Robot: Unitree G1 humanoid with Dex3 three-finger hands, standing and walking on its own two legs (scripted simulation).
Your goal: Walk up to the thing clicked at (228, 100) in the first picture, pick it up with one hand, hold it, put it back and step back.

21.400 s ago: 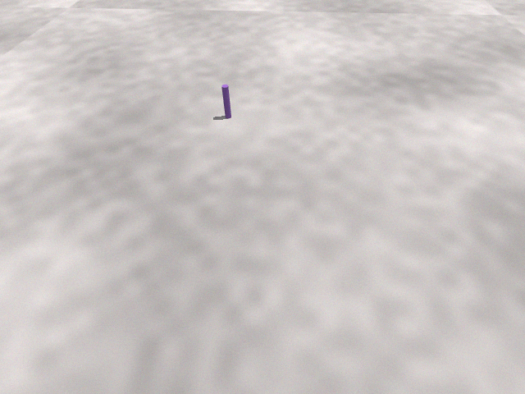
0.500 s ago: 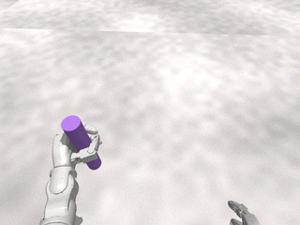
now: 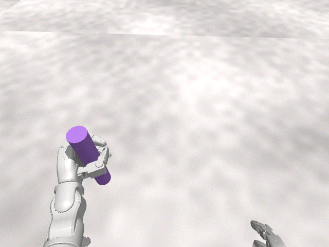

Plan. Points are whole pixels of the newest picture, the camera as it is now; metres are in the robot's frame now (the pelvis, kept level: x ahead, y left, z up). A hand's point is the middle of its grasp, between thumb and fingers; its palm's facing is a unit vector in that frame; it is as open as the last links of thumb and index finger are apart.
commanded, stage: crouch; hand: left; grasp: from the side
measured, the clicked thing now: (92, 160) +0.34 +0.18 +0.04
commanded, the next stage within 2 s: none
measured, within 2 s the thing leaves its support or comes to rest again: neither
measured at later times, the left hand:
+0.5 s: hand (103, 169) +0.35 +0.18 -0.04, palm faces +0.17 -0.99 +0.00, open 5.0 cm
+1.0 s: hand (114, 190) +0.38 +0.20 -0.29, palm faces +0.15 -0.99 -0.02, open 4.9 cm
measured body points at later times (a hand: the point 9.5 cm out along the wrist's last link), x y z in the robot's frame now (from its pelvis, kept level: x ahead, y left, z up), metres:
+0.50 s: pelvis -0.01 +0.00 -0.04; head +0.08 +0.02 +0.40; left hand +0.33 +0.23 -0.03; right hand +0.12 -0.25 -0.15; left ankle +0.01 +0.12 -0.70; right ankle +0.00 -0.12 -0.70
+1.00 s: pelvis -0.07 +0.00 -0.26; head +0.12 +0.03 +0.15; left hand +0.37 +0.25 -0.28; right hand +0.04 -0.26 -0.39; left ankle +0.01 +0.12 -0.70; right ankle +0.00 -0.12 -0.70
